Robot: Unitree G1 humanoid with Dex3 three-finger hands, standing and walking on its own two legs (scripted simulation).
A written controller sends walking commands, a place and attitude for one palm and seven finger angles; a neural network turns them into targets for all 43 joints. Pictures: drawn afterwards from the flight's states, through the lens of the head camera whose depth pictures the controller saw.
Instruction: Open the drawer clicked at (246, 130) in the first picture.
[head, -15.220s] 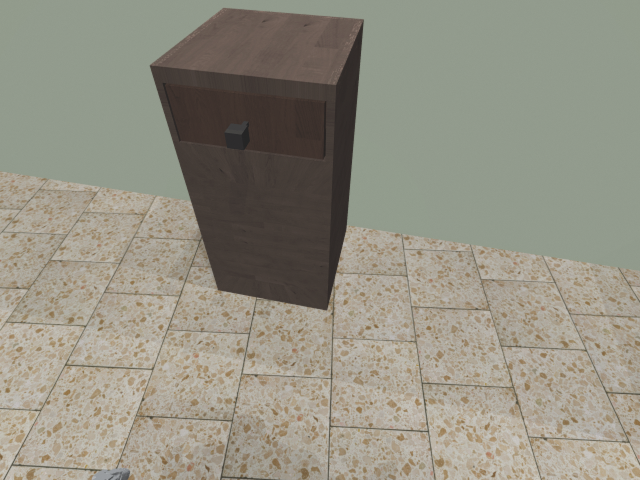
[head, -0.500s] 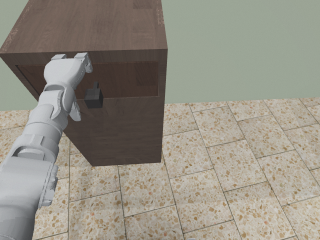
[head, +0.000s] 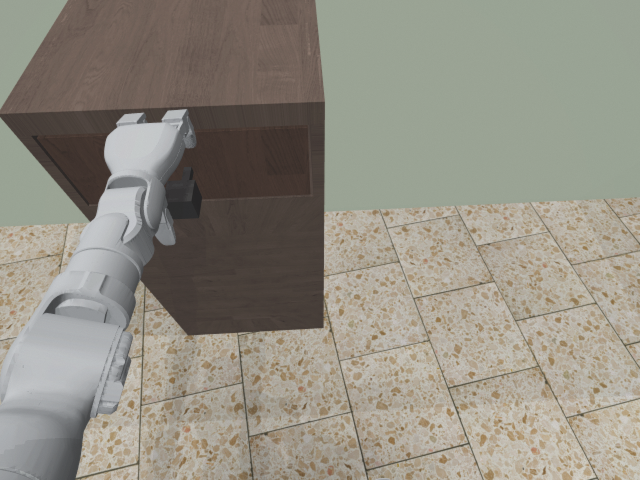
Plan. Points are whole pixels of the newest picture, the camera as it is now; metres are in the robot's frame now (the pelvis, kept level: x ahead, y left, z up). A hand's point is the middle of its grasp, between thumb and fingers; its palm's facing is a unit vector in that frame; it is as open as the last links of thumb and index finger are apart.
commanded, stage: re-aim the fingers above the handle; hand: left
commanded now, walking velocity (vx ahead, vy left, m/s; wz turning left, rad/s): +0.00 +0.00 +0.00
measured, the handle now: (185, 189) +0.54 +0.18 +0.00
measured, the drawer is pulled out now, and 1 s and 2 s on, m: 0.00 0.00 0.00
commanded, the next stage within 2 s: lower the fingers behind the handle in 1.74 s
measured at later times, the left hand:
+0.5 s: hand (154, 181) +0.49 +0.19 +0.08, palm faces +0.00 +0.01 -1.00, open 13.9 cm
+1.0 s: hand (183, 174) +0.51 +0.16 +0.07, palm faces +0.04 -0.02 -1.00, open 13.6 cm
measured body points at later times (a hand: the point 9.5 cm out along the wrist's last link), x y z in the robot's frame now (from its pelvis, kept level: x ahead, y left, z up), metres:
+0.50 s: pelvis -0.01 -0.01 +0.00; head +0.07 -0.02 +0.44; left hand +0.48 +0.19 +0.13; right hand +0.01 -0.29 -0.13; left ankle -0.03 +0.12 -0.72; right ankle -0.01 -0.11 -0.72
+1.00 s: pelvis -0.01 +0.01 +0.00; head +0.08 -0.01 +0.44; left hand +0.50 +0.16 +0.12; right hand +0.00 -0.26 -0.14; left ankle -0.03 +0.12 -0.72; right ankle -0.02 -0.11 -0.72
